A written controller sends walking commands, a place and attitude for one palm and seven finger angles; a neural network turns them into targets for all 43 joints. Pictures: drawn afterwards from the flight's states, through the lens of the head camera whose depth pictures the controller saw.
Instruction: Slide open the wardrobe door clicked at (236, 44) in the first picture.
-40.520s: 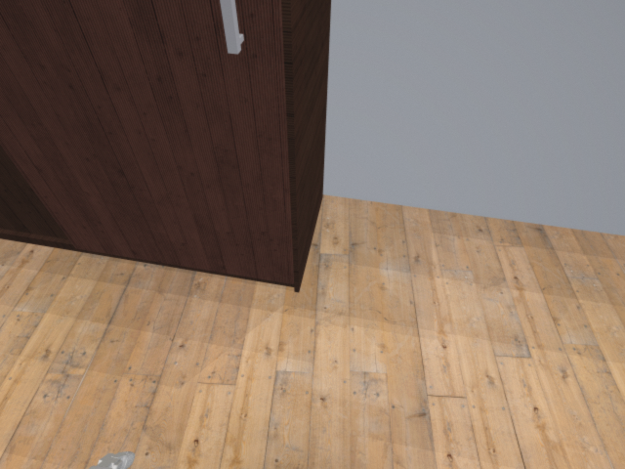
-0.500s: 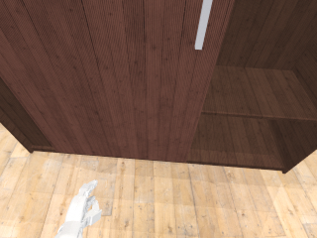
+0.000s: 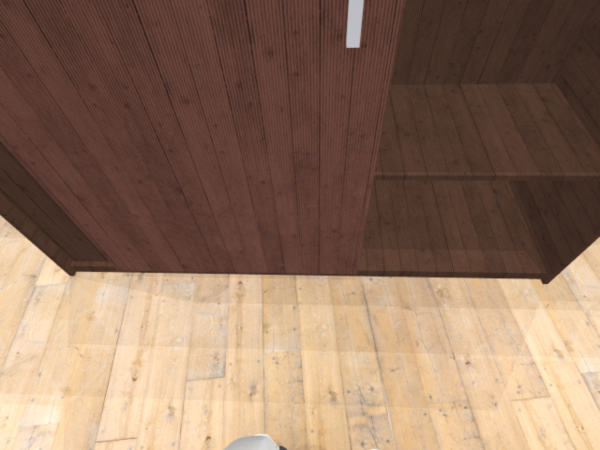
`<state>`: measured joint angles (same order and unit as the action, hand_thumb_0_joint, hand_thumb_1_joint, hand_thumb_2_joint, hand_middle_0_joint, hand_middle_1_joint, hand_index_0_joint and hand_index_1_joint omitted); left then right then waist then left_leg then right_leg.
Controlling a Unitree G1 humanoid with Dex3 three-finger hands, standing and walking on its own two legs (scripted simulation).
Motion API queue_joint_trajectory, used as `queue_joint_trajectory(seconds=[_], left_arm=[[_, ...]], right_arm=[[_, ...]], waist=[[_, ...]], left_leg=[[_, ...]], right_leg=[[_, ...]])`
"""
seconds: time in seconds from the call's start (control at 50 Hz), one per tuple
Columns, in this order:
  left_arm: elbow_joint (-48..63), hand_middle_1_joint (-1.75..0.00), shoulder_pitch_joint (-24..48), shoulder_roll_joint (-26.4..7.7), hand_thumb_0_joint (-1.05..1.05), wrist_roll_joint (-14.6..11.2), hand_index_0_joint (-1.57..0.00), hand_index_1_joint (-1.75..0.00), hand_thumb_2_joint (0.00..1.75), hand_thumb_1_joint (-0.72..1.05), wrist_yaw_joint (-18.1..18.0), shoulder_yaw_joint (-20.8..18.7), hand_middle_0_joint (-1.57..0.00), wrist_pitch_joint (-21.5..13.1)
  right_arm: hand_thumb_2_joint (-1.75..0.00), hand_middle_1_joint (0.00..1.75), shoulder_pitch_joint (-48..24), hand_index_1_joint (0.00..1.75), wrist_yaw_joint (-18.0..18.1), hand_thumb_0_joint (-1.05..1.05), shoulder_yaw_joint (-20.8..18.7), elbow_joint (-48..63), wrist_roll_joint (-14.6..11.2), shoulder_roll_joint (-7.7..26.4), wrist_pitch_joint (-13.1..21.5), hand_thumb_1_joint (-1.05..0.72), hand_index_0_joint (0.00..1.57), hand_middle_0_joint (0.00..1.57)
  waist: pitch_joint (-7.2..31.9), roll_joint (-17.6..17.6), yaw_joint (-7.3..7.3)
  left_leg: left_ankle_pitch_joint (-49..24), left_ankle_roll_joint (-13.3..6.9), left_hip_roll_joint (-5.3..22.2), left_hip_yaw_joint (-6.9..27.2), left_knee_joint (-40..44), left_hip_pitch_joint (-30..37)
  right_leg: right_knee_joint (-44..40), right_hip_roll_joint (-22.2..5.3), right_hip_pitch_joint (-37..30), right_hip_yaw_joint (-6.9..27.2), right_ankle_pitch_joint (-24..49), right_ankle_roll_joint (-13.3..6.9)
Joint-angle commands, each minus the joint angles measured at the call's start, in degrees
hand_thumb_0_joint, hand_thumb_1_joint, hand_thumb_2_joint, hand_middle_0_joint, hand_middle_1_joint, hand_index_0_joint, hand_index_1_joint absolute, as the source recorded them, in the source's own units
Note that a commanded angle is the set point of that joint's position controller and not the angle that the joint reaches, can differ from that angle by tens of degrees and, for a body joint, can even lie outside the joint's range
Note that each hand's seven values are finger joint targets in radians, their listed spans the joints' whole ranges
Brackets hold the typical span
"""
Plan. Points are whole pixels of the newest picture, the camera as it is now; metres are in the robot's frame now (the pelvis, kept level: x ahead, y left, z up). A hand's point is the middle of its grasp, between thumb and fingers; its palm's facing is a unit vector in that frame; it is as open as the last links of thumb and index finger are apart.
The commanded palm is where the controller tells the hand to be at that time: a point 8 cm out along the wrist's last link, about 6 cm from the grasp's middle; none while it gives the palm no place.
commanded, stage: let the arm hang, fingers relaxed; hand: right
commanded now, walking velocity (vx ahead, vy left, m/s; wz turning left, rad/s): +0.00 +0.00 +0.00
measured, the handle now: out of the picture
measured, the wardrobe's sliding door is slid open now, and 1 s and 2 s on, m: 0.68 0.68 0.68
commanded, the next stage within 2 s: look to check the result in 0.76 s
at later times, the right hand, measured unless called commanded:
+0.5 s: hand out of the picture +0.08 -0.20 -0.16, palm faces -0.06 +0.98 -0.21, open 7.4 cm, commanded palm none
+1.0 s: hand out of the picture +0.11 -0.20 -0.16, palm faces -0.07 +0.98 -0.20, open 7.4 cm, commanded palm none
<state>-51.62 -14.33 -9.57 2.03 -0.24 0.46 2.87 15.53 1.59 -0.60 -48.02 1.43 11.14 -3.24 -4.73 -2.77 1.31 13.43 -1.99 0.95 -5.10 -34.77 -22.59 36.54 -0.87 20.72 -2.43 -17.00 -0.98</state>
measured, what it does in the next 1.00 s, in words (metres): shifts its weight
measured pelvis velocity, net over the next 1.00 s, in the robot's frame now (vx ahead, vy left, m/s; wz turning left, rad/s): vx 0.07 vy -0.02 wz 0.05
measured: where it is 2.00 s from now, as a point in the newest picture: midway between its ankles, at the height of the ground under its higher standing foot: outside the picture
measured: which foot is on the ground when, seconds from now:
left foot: down 0.00-1.00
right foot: down 0.00-1.00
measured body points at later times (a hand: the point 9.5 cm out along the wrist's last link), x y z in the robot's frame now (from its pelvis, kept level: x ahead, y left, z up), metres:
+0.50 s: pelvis +0.03 -0.02 +0.01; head +0.06 -0.02 +0.46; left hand +0.03 +0.21 -0.14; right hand +0.09 -0.25 -0.14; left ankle +0.05 +0.10 -0.72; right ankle +0.02 -0.11 -0.72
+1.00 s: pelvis +0.07 -0.02 +0.02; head +0.09 -0.02 +0.47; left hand +0.07 +0.21 -0.14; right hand +0.11 -0.25 -0.14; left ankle +0.05 +0.10 -0.72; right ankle +0.02 -0.11 -0.72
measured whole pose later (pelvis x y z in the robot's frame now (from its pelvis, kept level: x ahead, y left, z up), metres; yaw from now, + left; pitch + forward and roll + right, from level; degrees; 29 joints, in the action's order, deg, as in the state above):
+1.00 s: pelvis +0.07 -0.02 +0.02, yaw +3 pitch +1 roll +0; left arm -64.1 -12.8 -9.0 1.2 -2.2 -0.2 0.4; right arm 12.2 1.9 0.0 -63.4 1.0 10.2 0.2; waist -2.2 -0.3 1.1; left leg 12.3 0.3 0.6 -1.5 -22.2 -10.5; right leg 21.7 0.0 6.5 -5.7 -16.0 -1.9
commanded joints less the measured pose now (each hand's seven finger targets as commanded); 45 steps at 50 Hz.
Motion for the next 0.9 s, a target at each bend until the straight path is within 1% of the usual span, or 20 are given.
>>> queue_joint_trajectory(seconds=[0.0,0.04,0.06,0.1,0.16,0.2,0.24,0.28,0.34,0.36,0.4,0.44,0.48,0.52,0.58,0.64,0.66,0.74,0.76,0.88], left_arm=[[1.35,-0.30,-2.97,-7.96,0.00,0.44,-0.20,-0.30,0.90,0.90,-0.93,-3.09,-0.20,-1.22],[0.54,-0.30,-2.45,-8.92,0.00,0.48,-0.20,-0.30,0.90,0.90,-1.03,-3.41,-0.20,-1.10],[0.38,-0.30,-2.12,-9.68,0.00,0.35,-0.20,-0.30,0.90,0.90,-1.14,-3.55,-0.20,-1.22],[-0.51,-0.30,-1.58,-9.65,0.00,0.13,-0.20,-0.30,0.90,0.90,-1.36,-3.66,-0.20,-1.49],[-2.31,-0.30,-3.87,-8.30,0.00,-0.15,-0.20,-0.30,0.90,0.90,-1.41,-3.61,-0.20,-1.61],[-3.66,-0.30,-5.67,-6.95,0.00,-0.17,-0.20,-0.30,0.90,0.90,-1.29,-3.40,-0.20,-1.57],[-4.62,-0.30,-6.82,-6.71,0.00,-0.13,-0.20,-0.30,0.90,0.90,-1.09,-3.40,-0.20,-1.33],[-5.32,-0.30,-7.47,-6.41,0.00,-0.12,-0.20,-0.30,0.90,0.90,-1.06,-3.29,-0.20,-1.59],[-6.10,-0.30,-6.86,-6.19,0.00,-0.14,-0.20,-0.30,0.90,0.90,-1.10,-3.10,-0.20,-1.96],[-6.09,-0.30,-6.66,-6.43,0.00,-0.22,-0.20,-0.30,0.90,0.90,-1.12,-3.06,-0.20,-2.21],[-6.43,-0.30,-5.31,-5.92,0.00,-0.27,-0.20,-0.30,0.90,0.90,-1.26,-2.74,-0.20,-2.69],[-6.75,-0.30,-4.15,-5.80,0.00,-0.37,-0.20,-0.30,0.90,0.90,-1.39,-2.38,-0.20,-3.01],[-7.05,-0.30,-3.60,-5.46,0.00,-0.52,-0.20,-0.30,0.90,0.90,-1.53,-2.20,-0.20,-3.40],[-7.60,-0.30,-3.16,-5.42,0.00,-0.60,-0.20,-0.30,0.90,0.90,-1.70,-2.03,-0.20,-3.52],[-8.23,-0.30,-2.40,-5.21,0.00,-0.69,-0.20,-0.30,0.90,0.90,-1.82,-2.04,-0.20,-3.49],[-8.68,-0.30,-1.48,-5.29,0.00,-0.70,-0.20,-0.30,0.90,0.90,-1.84,-1.93,-0.20,-3.26],[-8.73,-0.30,-1.68,-5.60,0.00,-0.73,-0.20,-0.30,0.90,0.90,-1.79,-1.96,-0.20,-3.31],[-9.49,-0.30,-0.67,-5.58,0.00,-0.68,-0.20,-0.30,0.90,0.90,-1.81,-1.79,-0.20,-3.17],[-9.56,-0.30,-1.21,-5.82,0.00,-0.76,-0.20,-0.30,0.90,0.90,-1.76,-1.81,-0.20,-3.25],[-10.52,-0.30,-1.43,-5.78,0.00,-0.77,-0.20,-0.30,0.90,0.90,-2.07,-1.67,-0.20,-3.46]], right_arm=[[-0.90,0.30,-2.52,0.30,0.10,0.00,-2.12,1.69,0.05,8.55,2.39,-0.90,0.20,0.20],[-0.90,0.30,-0.82,0.30,-0.18,0.00,-2.04,-0.65,-0.06,7.91,2.22,-0.90,0.20,0.20],[-0.90,0.30,0.46,0.30,-0.23,0.00,-1.98,-1.87,0.00,7.62,2.34,-0.90,0.20,0.20],[-0.90,0.30,2.21,0.30,-0.36,0.00,-1.66,-4.56,0.05,6.22,2.40,-0.90,0.20,0.20],[-0.90,0.30,1.56,0.30,-0.28,0.00,-1.19,-6.58,0.03,5.98,2.80,-0.90,0.20,0.20],[-0.90,0.30,0.08,0.30,-0.13,0.00,-1.17,-7.15,-0.10,6.42,2.90,-0.90,0.20,0.20],[-0.90,0.30,-0.90,0.30,-0.03,0.00,-1.36,-7.59,-0.05,7.30,2.81,-0.90,0.20,0.20],[-0.90,0.30,-1.17,0.30,0.07,0.00,-1.22,-8.20,-0.08,7.24,3.05,-0.90,0.20,0.20],[-0.90,0.30,-1.31,0.30,0.12,0.00,-1.13,-9.05,-0.17,6.84,3.18,-0.90,0.20,0.20],[-0.90,0.30,-0.72,0.30,0.19,0.00,-1.09,-9.31,-0.16,6.77,3.40,-0.90,0.20,0.20],[-0.90,0.30,-0.85,0.30,0.26,0.00,-0.89,-9.88,-0.28,5.84,3.59,-0.90,0.20,0.20],[-0.90,0.30,-1.02,0.30,0.41,0.00,-0.72,-10.35,-0.34,5.34,3.76,-0.90,0.20,0.20],[-0.90,0.30,-0.82,0.30,0.58,0.00,-0.65,-10.73,-0.36,5.01,4.05,-0.90,0.20,0.20],[-0.90,0.30,-1.12,0.30,0.72,0.00,-0.59,-10.83,-0.42,4.84,4.14,-0.90,0.20,0.20],[-0.90,0.30,-1.74,0.30,0.92,0.00,-0.59,-11.14,-0.38,4.65,4.15,-0.90,0.20,0.20],[-0.90,0.30,-2.42,0.30,0.89,0.00,-0.49,-11.39,-0.45,4.74,4.07,-0.90,0.20,0.20],[-0.90,0.30,-2.02,0.30,0.91,0.00,-0.51,-11.44,-0.36,4.91,4.21,-0.90,0.20,0.20],[-0.90,0.30,-2.77,0.30,0.82,0.00,-0.41,-11.91,-0.46,4.79,4.11,-0.90,0.20,0.20],[-0.90,0.30,-2.30,0.30,0.86,0.00,-0.45,-12.07,-0.39,5.07,4.28,-0.90,0.20,0.20],[-0.90,0.30,-1.85,0.30,0.88,0.00,-0.36,-12.91,-0.57,4.77,4.30,-0.90,0.20,0.20]], waist=[[6.24,11.32,0.70],[5.32,13.78,-0.67],[6.78,12.44,-1.57],[6.98,8.79,-2.41],[5.53,2.40,-1.49],[3.47,1.05,-0.39],[1.37,0.50,0.24],[1.94,-0.26,0.43],[1.55,1.18,0.16],[3.15,1.84,-0.09],[3.74,3.79,-0.38],[4.11,4.12,-0.74],[6.01,3.78,-0.84],[6.76,3.95,-0.70],[6.41,3.42,-0.61],[4.69,3.62,-0.47],[5.76,2.93,-0.55],[4.00,3.59,-0.37],[5.46,2.93,-0.42],[6.17,4.05,-0.32]], left_leg=[[13.23,-2.37,4.68,9.56,11.73,1.22],[11.82,-0.77,1.84,5.76,7.44,5.65],[8.96,-0.22,1.05,4.51,5.31,8.66],[6.12,0.24,0.88,4.13,4.38,11.88],[6.65,-0.51,2.61,6.91,9.87,9.35],[9.71,-1.48,4.30,9.66,13.11,5.81],[14.75,-1.70,4.91,10.66,15.23,2.35],[13.36,-1.70,4.98,11.18,15.68,2.36],[10.81,-1.24,4.66,10.40,15.18,3.78],[7.85,-1.02,4.38,9.95,14.61,5.20],[1.89,-0.67,4.34,8.94,13.48,7.41],[-3.33,-0.38,4.22,8.25,12.55,9.10],[-9.98,-0.13,4.65,8.01,11.81,11.06],[-13.28,0.03,4.92,7.73,11.47,11.79],[-15.14,0.17,5.10,7.41,11.74,11.92],[-13.53,0.25,5.05,7.78,13.01,11.56],[-14.37,0.24,5.07,7.73,13.03,12.08],[-12.17,0.28,4.97,8.27,14.41,11.72],[-13.39,0.24,5.03,8.20,14.30,12.57],[-16.36,0.13,5.05,7.97,13.84,13.35]], right_leg=[[-10.61,-3.71,-2.35,6.03,-8.90,-2.94],[-16.70,-6.27,3.37,8.61,-14.11,-3.52],[-18.58,-7.57,4.23,10.08,-13.51,-3.95],[-19.61,-8.20,5.50,10.15,-12.17,-4.10],[-16.29,-5.69,1.98,6.96,-8.16,-2.83],[-14.60,-4.38,-0.05,5.64,-7.53,-2.51],[-14.07,-3.81,-0.72,5.09,-9.48,-2.45],[-13.77,-3.84,-2.29,4.77,-7.08,-2.50],[-15.33,-4.28,-2.03,4.94,-5.77,-2.35],[-15.48,-4.67,-3.12,5.01,-3.53,-2.41],[-16.45,-5.25,-3.71,5.07,0.09,-2.22],[-17.03,-5.82,-4.67,5.08,4.45,-2.13],[-16.16,-5.98,-7.23,4.48,11.58,-2.03],[-15.79,-6.09,-9.30,3.78,15.57,-1.67],[-15.70,-6.28,-11.23,3.43,18.63,-1.49],[-16.62,-6.14,-11.52,3.29,16.44,-1.32],[-16.24,-6.17,-12.28,3.24,17.13,-1.36],[-17.60,-6.06,-12.38,3.12,14.34,-1.24],[-17.25,-6.18,-13.36,3.06,15.71,-1.33],[-17.19,-6.48,-15.77,2.53,20.31,-1.28]])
